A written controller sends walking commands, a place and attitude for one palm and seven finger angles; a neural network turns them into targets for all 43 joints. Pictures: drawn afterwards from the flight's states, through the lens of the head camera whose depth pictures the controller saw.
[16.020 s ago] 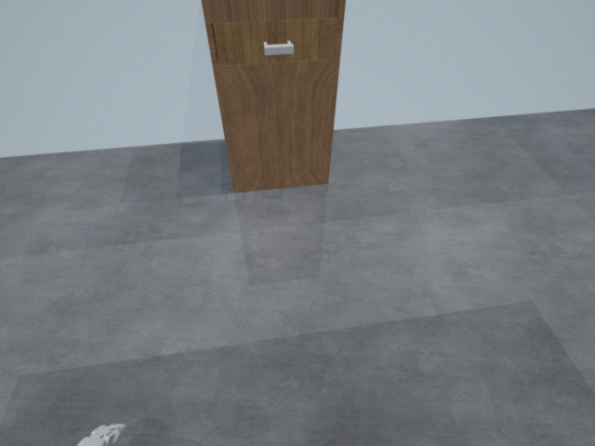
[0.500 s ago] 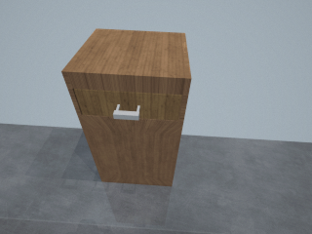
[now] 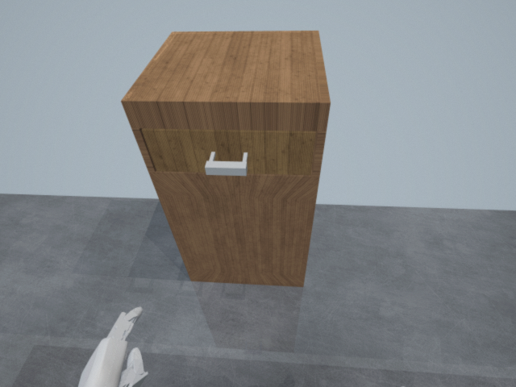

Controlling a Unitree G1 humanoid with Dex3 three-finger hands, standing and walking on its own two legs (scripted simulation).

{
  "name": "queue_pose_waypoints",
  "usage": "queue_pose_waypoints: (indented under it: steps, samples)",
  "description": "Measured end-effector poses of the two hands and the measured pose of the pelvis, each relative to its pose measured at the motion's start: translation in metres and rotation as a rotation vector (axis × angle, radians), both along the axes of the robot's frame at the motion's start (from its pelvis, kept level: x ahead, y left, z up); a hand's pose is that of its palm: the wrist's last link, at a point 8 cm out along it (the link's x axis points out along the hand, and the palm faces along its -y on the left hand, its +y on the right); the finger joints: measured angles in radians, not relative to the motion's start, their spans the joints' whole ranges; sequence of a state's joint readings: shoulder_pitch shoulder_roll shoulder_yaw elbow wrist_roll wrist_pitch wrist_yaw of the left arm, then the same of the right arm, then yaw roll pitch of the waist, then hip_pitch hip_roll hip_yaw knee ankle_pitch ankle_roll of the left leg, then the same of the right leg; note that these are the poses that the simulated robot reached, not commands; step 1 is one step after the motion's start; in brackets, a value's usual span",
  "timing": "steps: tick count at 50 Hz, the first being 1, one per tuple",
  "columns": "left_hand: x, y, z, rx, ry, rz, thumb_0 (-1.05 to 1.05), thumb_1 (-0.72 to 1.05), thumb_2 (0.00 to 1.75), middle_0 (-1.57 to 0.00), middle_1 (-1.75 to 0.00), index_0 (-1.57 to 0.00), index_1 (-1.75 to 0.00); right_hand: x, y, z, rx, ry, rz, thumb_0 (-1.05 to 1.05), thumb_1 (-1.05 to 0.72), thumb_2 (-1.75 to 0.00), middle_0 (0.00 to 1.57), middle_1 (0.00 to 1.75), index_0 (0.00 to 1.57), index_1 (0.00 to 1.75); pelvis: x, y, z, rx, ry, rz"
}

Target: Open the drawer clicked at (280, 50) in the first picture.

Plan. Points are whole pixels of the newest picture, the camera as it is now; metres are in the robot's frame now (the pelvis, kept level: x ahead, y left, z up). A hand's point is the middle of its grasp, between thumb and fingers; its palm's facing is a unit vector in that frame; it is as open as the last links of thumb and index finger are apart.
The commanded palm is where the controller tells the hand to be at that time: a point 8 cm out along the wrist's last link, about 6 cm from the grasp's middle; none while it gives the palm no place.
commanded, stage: raise the hand with hooked fingers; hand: left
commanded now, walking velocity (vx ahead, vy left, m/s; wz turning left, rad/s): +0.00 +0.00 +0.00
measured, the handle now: (227, 162) +0.64 +0.11 -0.04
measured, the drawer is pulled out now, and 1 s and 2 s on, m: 0.00 0.00 0.00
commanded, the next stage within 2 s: move the hooked fingers above the handle in 1.72 s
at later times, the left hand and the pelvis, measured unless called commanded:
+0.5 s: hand (123, 317) +0.23 +0.23 -0.02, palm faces +0.17 -0.12 -0.98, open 10.1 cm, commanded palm +0.20 +0.22 +0.04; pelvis +0.00 +0.00 -0.04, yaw +0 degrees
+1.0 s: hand (129, 244) +0.34 +0.24 +0.04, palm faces +0.09 -0.14 -0.99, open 13.0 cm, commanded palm +0.31 +0.24 +0.11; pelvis +0.07 +0.02 -0.01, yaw -2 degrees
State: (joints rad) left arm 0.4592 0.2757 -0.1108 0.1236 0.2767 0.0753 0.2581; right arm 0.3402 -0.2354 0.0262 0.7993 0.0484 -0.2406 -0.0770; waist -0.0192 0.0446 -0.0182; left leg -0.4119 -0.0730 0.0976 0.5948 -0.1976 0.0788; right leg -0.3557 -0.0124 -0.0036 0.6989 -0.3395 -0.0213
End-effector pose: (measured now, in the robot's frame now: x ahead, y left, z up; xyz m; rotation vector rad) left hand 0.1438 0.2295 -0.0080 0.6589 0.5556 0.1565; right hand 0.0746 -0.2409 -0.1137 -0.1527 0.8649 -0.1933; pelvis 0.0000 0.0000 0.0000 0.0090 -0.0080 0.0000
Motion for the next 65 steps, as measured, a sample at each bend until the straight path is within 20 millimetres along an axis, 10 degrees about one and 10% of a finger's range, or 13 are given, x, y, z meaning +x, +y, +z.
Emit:
queue_pose_waypoints:
  steps: [5,11,15,21,31,46,65]
  samples:
    - [0.055,-0.027,0.043,0.405,-0.3,-0.241,0.01,0.77,0.84,-0.21,-0.39,-0.21,-0.39,0.054,-0.002,0.008,-0.008,-0.177,0.088,0.01,-0.91,-0.9,0.2,0.3,0.2,0.3,-0.018,0.001,-0.014,0.0,0.059,0.009]
    - [0.038,-0.054,0.005,0.554,-0.295,-0.379,0.0,0.63,0.78,-0.22,-0.47,-0.22,-0.48,0.101,-0.004,0.029,-0.038,-0.206,0.142,0.01,-0.91,-0.9,0.2,0.3,0.2,0.3,-0.024,-0.005,-0.03,0.012,0.098,-0.058]
    - [0.014,-0.041,-0.014,0.647,-0.232,-0.403,0.0,0.53,0.74,-0.24,-0.53,-0.24,-0.54,0.124,0.001,0.037,-0.08,-0.185,0.182,0.01,-0.91,-0.9,0.2,0.3,0.2,0.3,-0.022,-0.008,-0.033,-0.012,0.099,-0.053]
    - [0.029,0.001,0.02,0.812,-0.359,-0.329,0.0,0.38,0.68,-0.26,-0.62,-0.26,-0.63,0.149,0.023,0.029,-0.096,-0.177,0.25,0.01,-0.9,-0.9,0.2,0.3,0.2,0.3,-0.014,-0.007,-0.042,-0.055,0.08,-0.014]
    - [0.102,-0.01,0.049,0.696,-0.297,-0.342,0.0,0.15,0.58,-0.27,-0.77,-0.27,-0.78,0.143,0.059,0.02,0.043,-0.076,0.204,0.01,-0.9,-0.9,0.2,0.3,0.2,0.3,0.021,0.008,-0.018,-0.038,0.085,-0.04]
    - [0.154,0.018,0.093,0.769,-0.357,-0.362,0.0,-0.19,0.43,-0.3,-0.99,-0.3,-1.0,0.157,0.022,0.009,-0.024,0.083,0.138,0.01,-0.9,-0.9,0.2,0.3,0.2,0.3,0.062,0.018,-0.008,-0.043,0.128,-0.034]
    - [0.203,0.014,0.149,0.813,-0.338,-0.389,-0.01,-0.48,0.31,-0.32,-1.19,-0.32,-1.19,0.18,0.03,0.028,0.028,0.033,0.172,0.01,-0.9,-0.9,0.2,0.3,0.2,0.3,0.063,0.001,0.007,-0.029,0.074,-0.011]
